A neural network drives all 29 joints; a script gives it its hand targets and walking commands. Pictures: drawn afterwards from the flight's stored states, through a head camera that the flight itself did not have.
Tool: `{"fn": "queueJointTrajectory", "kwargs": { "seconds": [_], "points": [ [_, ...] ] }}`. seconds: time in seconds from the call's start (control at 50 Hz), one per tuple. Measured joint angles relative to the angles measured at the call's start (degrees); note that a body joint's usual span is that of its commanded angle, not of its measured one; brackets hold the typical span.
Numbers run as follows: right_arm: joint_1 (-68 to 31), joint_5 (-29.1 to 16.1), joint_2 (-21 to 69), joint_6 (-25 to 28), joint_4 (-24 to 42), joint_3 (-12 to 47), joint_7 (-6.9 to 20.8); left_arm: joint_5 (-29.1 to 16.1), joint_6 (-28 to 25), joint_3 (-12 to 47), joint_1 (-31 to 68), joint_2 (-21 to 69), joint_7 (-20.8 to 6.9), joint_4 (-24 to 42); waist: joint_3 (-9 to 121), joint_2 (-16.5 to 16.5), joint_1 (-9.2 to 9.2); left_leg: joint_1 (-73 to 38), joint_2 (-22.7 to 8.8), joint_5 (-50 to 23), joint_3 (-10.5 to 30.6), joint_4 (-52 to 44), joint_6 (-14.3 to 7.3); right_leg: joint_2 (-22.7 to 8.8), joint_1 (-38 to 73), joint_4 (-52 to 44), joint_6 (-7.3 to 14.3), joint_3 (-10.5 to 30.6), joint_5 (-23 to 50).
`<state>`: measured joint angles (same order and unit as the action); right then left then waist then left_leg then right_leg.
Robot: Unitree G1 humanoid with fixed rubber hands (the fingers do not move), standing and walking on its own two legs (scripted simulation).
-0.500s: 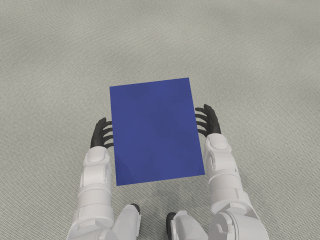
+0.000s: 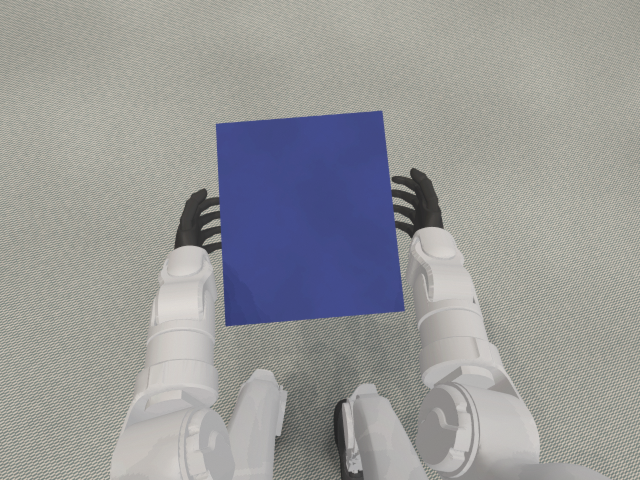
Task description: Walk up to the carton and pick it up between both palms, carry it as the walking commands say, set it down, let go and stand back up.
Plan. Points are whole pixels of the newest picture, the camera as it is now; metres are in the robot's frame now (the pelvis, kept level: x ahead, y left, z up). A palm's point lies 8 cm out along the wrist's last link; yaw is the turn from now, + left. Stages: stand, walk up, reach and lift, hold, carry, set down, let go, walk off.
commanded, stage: set down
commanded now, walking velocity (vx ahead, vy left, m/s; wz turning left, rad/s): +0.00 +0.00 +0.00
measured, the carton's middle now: (309, 230) +0.45 +0.05 -0.14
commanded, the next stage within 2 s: none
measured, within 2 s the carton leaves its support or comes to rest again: neither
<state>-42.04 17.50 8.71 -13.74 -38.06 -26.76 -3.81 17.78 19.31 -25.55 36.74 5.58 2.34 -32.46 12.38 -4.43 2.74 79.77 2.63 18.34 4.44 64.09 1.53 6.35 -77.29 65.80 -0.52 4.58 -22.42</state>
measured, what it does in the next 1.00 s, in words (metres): lowers itself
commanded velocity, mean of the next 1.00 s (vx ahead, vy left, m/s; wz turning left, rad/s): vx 0.00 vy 0.00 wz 0.00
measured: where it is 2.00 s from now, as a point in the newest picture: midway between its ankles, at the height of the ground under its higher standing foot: (304, 451)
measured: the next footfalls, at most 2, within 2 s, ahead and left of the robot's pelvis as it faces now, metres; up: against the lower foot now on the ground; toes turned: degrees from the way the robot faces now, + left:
none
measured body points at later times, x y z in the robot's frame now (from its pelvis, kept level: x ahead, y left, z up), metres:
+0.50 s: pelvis -0.01 +0.00 -0.07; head +0.22 +0.03 +0.32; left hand +0.42 +0.20 -0.16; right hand +0.46 -0.10 -0.14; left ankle +0.09 +0.12 -0.62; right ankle +0.06 -0.11 -0.62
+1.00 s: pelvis -0.03 +0.00 -0.14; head +0.25 +0.03 +0.22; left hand +0.44 +0.20 -0.25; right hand +0.48 -0.09 -0.23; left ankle +0.09 +0.12 -0.62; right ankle +0.06 -0.11 -0.62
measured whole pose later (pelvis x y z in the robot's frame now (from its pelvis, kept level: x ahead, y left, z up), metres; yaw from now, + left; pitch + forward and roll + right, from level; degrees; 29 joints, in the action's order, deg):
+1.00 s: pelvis -0.03 +0.00 -0.14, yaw -1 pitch +46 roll -1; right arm -60.8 11.1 2.5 -11.8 -46.2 -26.2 -10.9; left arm 13.7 17.6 -24.8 57.1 -2.7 3.9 -42.4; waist 9.3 -5.2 3.3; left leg 114.3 4.4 25.0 5.4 93.7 3.4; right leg 9.5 -111.9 95.5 -1.6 2.9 -29.3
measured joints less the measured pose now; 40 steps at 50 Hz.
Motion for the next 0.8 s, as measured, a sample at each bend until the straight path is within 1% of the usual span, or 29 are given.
{"fn": "queueJointTrajectory", "kwargs": {
  "seconds": [0.24, 0.36, 0.54, 0.8],
  "points": [
    [-2.9, -2.2, -1.4, 0.9, -2.1, 0.8, -1.9, -1.8, -0.9, 1.1, 3.7, -1.7, 2.2, -2.8, 2.3, -0.1, -0.1, 10.4, 0.6, 2.8, 0.1, 8.2, 0.0, 0.6, -10.2, 8.1, -0.4, -0.2, -2.9],
    [-4.3, -4.0, -2.8, 1.6, -2.8, 1.7, -2.9, -2.8, -1.5, 1.7, 5.5, -2.6, 1.7, -3.7, 2.4, 0.0, 0.04, 15.1, 0.8, 3.8, 0.1, 12.1, 0.1, 0.9, -14.9, 11.9, -0.6, -0.3, -4.0],
    [-7.6, -5.7, -3.9, 2.0, -3.9, 1.9, -4.4, -3.9, -2.0, 2.1, 9.3, -4.0, 2.2, -5.3, 1.7, -0.1, 0.02, 21.4, 1.1, 5.1, 0.1, 17.7, 0.5, 1.5, -21.3, 17.7, -0.8, -0.5, -5.3],
    [-14.0, -6.5, -5.2, 2.1, -6.3, 1.5, -6.3, -4.3, -2.0, 1.3, 15.6, -6.4, 2.0, -7.9, -0.8, -0.6, 0.42, 29.2, 1.4, 6.1, 0.6, 24.8, 1.4, 2.5, -29.3, 24.9, -0.8, -1.2, -6.3]
  ]
}}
